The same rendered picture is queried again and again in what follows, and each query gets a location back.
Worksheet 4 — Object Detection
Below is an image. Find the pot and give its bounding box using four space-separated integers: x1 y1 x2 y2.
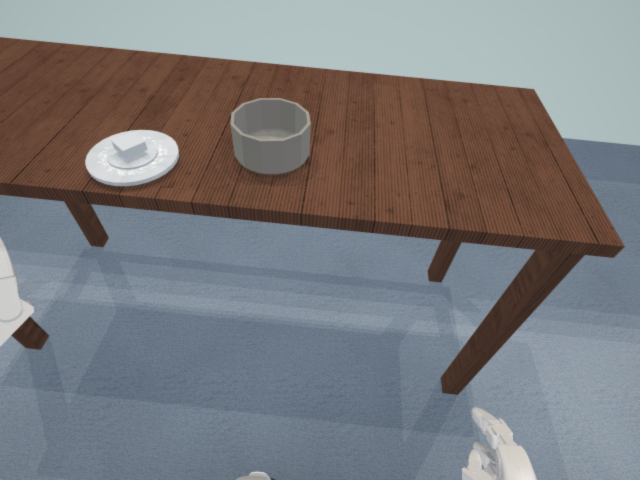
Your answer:
230 98 311 174

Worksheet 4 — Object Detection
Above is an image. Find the table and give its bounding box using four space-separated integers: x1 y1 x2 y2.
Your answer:
0 37 625 395

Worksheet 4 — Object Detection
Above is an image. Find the robot right hand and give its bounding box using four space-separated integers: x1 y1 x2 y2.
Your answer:
462 407 537 480

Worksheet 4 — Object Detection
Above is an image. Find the knob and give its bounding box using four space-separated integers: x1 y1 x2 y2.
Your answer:
111 132 148 159

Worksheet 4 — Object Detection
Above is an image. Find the robot left hand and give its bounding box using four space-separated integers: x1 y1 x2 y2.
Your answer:
0 237 34 346

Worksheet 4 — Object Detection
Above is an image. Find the lid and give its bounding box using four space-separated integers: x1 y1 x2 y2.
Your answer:
85 130 179 186

